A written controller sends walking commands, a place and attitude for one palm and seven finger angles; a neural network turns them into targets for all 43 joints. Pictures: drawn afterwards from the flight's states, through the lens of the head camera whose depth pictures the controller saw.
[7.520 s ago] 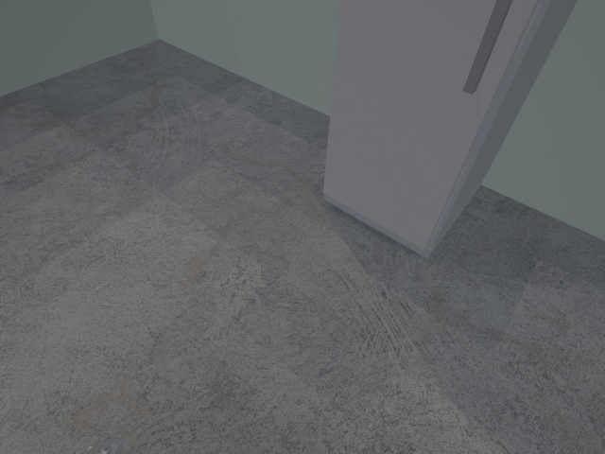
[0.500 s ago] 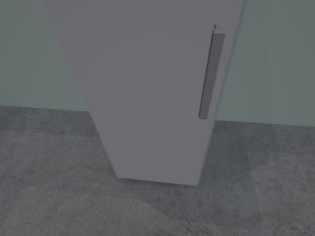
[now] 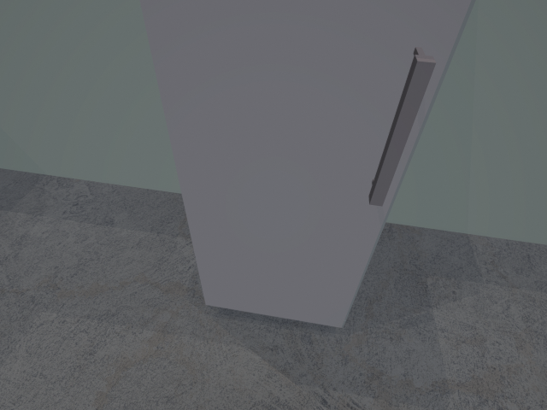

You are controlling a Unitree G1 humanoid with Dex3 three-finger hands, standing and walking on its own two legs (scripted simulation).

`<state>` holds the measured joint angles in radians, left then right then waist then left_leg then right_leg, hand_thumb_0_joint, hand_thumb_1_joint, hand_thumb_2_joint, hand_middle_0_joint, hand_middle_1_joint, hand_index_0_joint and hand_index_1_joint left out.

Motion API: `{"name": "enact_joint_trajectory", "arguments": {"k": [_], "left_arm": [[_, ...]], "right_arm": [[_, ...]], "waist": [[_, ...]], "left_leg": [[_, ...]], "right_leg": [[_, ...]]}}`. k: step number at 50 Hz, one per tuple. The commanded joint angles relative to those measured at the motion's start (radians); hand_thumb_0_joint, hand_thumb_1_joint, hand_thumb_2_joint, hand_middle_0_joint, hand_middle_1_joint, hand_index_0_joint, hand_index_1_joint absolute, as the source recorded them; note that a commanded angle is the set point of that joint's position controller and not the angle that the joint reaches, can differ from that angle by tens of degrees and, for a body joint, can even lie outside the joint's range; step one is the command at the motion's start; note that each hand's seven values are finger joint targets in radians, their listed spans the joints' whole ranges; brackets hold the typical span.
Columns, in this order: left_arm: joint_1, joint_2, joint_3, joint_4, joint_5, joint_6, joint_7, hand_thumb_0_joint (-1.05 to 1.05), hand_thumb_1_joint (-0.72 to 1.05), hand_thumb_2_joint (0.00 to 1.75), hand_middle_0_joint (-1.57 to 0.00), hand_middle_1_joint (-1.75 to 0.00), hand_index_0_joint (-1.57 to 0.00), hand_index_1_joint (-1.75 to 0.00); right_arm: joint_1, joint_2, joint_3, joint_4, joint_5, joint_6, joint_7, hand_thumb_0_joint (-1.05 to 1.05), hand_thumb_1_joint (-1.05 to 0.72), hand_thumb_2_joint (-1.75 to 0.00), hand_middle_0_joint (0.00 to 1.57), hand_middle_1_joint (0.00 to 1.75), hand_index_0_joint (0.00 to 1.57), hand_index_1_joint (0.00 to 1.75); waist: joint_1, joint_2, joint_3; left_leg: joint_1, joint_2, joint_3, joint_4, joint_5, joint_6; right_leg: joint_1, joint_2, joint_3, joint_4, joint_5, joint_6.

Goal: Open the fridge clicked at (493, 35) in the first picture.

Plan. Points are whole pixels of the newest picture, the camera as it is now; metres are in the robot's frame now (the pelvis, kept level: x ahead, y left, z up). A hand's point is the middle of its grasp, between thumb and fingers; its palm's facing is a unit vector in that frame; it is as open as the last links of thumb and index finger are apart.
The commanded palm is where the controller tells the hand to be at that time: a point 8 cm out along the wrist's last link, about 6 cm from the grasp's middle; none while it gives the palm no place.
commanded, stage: come to a stop and stand still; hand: right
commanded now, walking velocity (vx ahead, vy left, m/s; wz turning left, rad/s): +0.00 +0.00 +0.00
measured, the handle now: (394, 135) +0.56 -0.17 +0.16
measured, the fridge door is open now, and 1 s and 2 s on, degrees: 0 0 0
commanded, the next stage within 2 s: look again from close up in 0.48 s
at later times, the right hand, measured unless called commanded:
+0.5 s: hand out of the picture -0.04 -0.17 -0.17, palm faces +0.05 +0.99 -0.16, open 7.4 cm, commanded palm none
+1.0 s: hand out of the picture -0.02 -0.19 -0.17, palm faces +0.03 +0.99 -0.16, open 7.4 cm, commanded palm none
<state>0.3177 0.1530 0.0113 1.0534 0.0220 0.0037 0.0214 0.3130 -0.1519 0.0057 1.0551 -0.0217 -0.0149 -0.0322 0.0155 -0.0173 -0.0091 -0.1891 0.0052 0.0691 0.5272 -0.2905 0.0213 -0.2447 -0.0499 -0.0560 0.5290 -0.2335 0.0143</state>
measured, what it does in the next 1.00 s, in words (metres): stands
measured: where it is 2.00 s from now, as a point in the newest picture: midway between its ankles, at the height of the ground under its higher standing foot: outside the picture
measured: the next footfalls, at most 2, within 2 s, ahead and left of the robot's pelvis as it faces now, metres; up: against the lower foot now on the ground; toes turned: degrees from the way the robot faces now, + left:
none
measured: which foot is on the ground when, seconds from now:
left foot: down 0.00-1.00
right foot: down 0.00-1.00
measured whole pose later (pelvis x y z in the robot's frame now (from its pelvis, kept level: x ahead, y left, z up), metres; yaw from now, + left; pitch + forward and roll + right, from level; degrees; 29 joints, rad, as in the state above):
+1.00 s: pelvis -0.01 -0.02 +0.01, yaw +0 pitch -2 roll +0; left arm 0.30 0.14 0.01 1.10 0.02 -0.01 0.02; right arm 0.34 -0.15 0.00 1.07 -0.02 -0.02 -0.03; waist -0.01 0.01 0.01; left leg -0.20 0.03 0.06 0.45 -0.22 -0.01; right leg -0.25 -0.02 -0.07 0.46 -0.18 -0.02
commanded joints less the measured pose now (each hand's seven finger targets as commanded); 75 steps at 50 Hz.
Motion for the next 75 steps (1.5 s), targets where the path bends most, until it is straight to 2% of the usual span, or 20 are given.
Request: {"name": "enact_joint_trajectory", "arguments": {"k": [1, 4, 7, 9, 17, 20, 24, 32, 35, 44, 53, 59, 62, 64, 67, 75], "left_arm": [[0.05, 0.077, 0.007, -0.037, -0.003, -0.017, -0.001, 0.0, 0.9, 0.9, -0.2, -0.3, -0.2, -0.3], [0.054, 0.077, 0.004, -0.033, -0.004, -0.018, 0.0, 0.0, 0.9, 0.9, -0.2, -0.3, -0.2, -0.3], [0.053, 0.082, 0.003, -0.027, -0.004, -0.021, 0.0, 0.0, 0.9, 0.9, -0.2, -0.3, -0.2, -0.3], [0.056, 0.08, 0.004, -0.025, -0.005, -0.021, 0.0, 0.0, 0.9, 0.9, -0.2, -0.3, -0.2, -0.3], [0.066, 0.081, 0.004, -0.008, -0.006, -0.022, 0.001, 0.0, 0.9, 0.9, -0.2, -0.3, -0.2, -0.3], [0.065, 0.083, 0.004, -0.002, -0.007, -0.023, 0.002, 0.0, 0.9, 0.9, -0.2, -0.3, -0.2, -0.3], [0.066, 0.08, 0.006, 0.004, -0.009, -0.024, 0.002, 0.0, 0.9, 0.9, -0.2, -0.3, -0.2, -0.3], [0.054, 0.086, 0.008, 0.009, -0.009, -0.03, 0.003, 0.0, 0.9, 0.9, -0.2, -0.3, -0.2, -0.3], [0.047, 0.086, 0.009, 0.009, -0.01, -0.029, 0.002, 0.0, 0.9, 0.9, -0.2, -0.3, -0.2, -0.3], [0.035, 0.088, 0.009, 0.013, -0.011, -0.029, 0.001, 0.0, 0.9, 0.9, -0.2, -0.3, -0.2, -0.3], [0.029, 0.092, 0.009, 0.016, -0.008, -0.027, -0.001, 0.0, 0.9, 0.9, -0.2, -0.3, -0.2, -0.3], [0.029, 0.093, 0.009, 0.018, -0.011, -0.03, 0.0, 0.0, 0.9, 0.9, -0.2, -0.3, -0.2, -0.3], [0.028, 0.09, 0.008, 0.022, -0.01, -0.029, 0.001, 0.0, 0.9, 0.9, -0.2, -0.3, -0.2, -0.3], [0.033, 0.088, 0.008, 0.023, -0.011, -0.028, 0.0, 0.0, 0.9, 0.9, -0.2, -0.3, -0.2, -0.3], [0.036, 0.085, 0.009, 0.026, -0.01, -0.029, 0.001, 0.0, 0.9, 0.9, -0.2, -0.3, -0.2, -0.3], [0.038, 0.08, 0.006, 0.033, -0.012, -0.03, 0.002, 0.0, 0.9, 0.9, -0.2, -0.3, -0.2, -0.3]], "right_arm": [[0.043, -0.12, -0.024, -0.05, 0.006, -0.009, -0.009, 0.0, -0.9, -0.9, 0.2, 0.3, 0.2, 0.3], [0.053, -0.12, -0.024, -0.053, 0.006, -0.01, -0.008, 0.0, -0.9, -0.9, 0.2, 0.3, 0.2, 0.3], [0.058, -0.117, -0.025, -0.049, 0.007, -0.009, -0.006, 0.0, -0.9, -0.9, 0.2, 0.3, 0.2, 0.3], [0.067, -0.116, -0.026, -0.049, 0.006, -0.008, -0.006, 0.0, -0.9, -0.9, 0.2, 0.3, 0.2, 0.3], [0.088, -0.103, -0.026, -0.03, 0.007, -0.007, -0.004, 0.0, -0.9, -0.9, 0.2, 0.3, 0.2, 0.3], [0.097, -0.096, -0.024, -0.022, 0.006, -0.006, -0.005, 0.0, -0.9, -0.9, 0.2, 0.3, 0.2, 0.3], [0.105, -0.092, -0.022, -0.014, 0.004, -0.008, -0.005, 0.0, -0.9, -0.9, 0.2, 0.3, 0.2, 0.3], [0.112, -0.081, -0.022, -0.004, 0.004, -0.008, -0.006, 0.0, -0.9, -0.9, 0.2, 0.3, 0.2, 0.3], [0.112, -0.079, -0.021, -0.004, 0.002, -0.009, -0.007, 0.0, -0.9, -0.9, 0.2, 0.3, 0.2, 0.3], [0.102, -0.085, -0.02, -0.003, 0.002, -0.01, -0.008, 0.0, -0.9, -0.9, 0.2, 0.3, 0.2, 0.3], [0.097, -0.084, -0.019, -0.004, 0.003, -0.008, -0.006, 0.0, -0.9, -0.9, 0.2, 0.3, 0.2, 0.3], [0.095, -0.086, -0.019, -0.001, 0.002, -0.01, -0.006, 0.0, -0.9, -0.9, 0.2, 0.3, 0.2, 0.3], [0.097, -0.083, -0.02, 0.001, 0.002, -0.009, -0.006, 0.0, -0.9, -0.9, 0.2, 0.3, 0.2, 0.3], [0.1, -0.083, -0.019, 0.002, 0.001, -0.009, -0.007, 0.0, -0.9, -0.9, 0.2, 0.3, 0.2, 0.3], [0.1, -0.078, -0.019, 0.005, 0.003, -0.01, -0.007, 0.0, -0.9, -0.9, 0.2, 0.3, 0.2, 0.3], [0.103, -0.075, -0.016, 0.01, 0.003, -0.011, -0.008, 0.0, -0.9, -0.9, 0.2, 0.3, 0.2, 0.3]], "waist": [[-0.001, 0.052, 0.13], [-0.004, 0.06, 0.123], [-0.005, 0.021, 0.12], [-0.011, 0.038, 0.118], [-0.012, 0.022, 0.113], [-0.013, 0.003, 0.113], [-0.016, 0.017, 0.104], [-0.018, -0.003, 0.093], [-0.019, 0.025, 0.1], [-0.017, 0.023, 0.097], [-0.017, 0.003, 0.093], [-0.019, 0.019, 0.088], [-0.019, 0.012, 0.095], [-0.02, 0.031, 0.095], [-0.017, 0.023, 0.078], [-0.017, 0.023, 0.086]], "left_leg": [[-0.133, 0.106, -0.134, -0.203, -0.086, 0.031], [-0.122, 0.104, -0.131, -0.207, -0.081, 0.029], [-0.123, 0.101, -0.132, -0.204, -0.081, 0.029], [-0.104, 0.1, -0.125, -0.206, -0.08, 0.024], [-0.106, 0.101, -0.117, -0.205, -0.102, 0.022], [-0.096, 0.097, -0.114, -0.198, -0.082, 0.021], [-0.082, 0.096, -0.108, -0.195, -0.063, 0.018], [-0.06, 0.092, -0.096, -0.171, 0.001, 0.012], [-0.06, 0.096, -0.097, -0.176, 0.011, 0.011], [-0.062, 0.099, -0.099, -0.183, 0.024, 0.009], [-0.062, 0.099, -0.098, -0.185, 0.016, 0.007], [-0.043, 0.098, -0.095, -0.181, 0.058, 0.005], [-0.048, 0.099, -0.097, -0.186, 0.043, 0.005], [-0.046, 0.099, -0.095, -0.188, 0.044, 0.005], [-0.053, 0.102, -0.097, -0.188, 0.047, 0.005], [-0.048, 0.1, -0.102, -0.19, 0.071, 0.004]], "right_leg": [[-0.024, -0.027, 0.053, -0.103, -0.016, -0.024], [-0.022, -0.032, 0.055, -0.114, -0.014, -0.025], [-0.021, -0.034, 0.063, -0.127, -0.027, -0.024], [-0.038, -0.038, 0.067, -0.139, -0.041, -0.026], [-0.054, -0.039, 0.081, -0.157, -0.079, -0.028], [-0.062, -0.044, 0.093, -0.169, -0.089, -0.031], [-0.062, -0.05, 0.095, -0.177, -0.092, -0.032], [-0.064, -0.059, 0.113, -0.201, -0.091, -0.037], [-0.061, -0.056, 0.106, -0.197, -0.07, -0.037], [-0.035, -0.056, 0.101, -0.198, -0.04, -0.036], [-0.036, -0.056, 0.107, -0.218, -0.076, -0.036], [-0.027, -0.059, 0.103, -0.213, -0.029, -0.037], [-0.03, -0.057, 0.102, -0.22, -0.053, -0.036], [-0.027, -0.057, 0.102, -0.217, -0.043, -0.037], [-0.004, -0.055, 0.094, -0.21, -0.022, -0.036], [0.003, -0.057, 0.09, -0.209, 0.004, -0.036]]}}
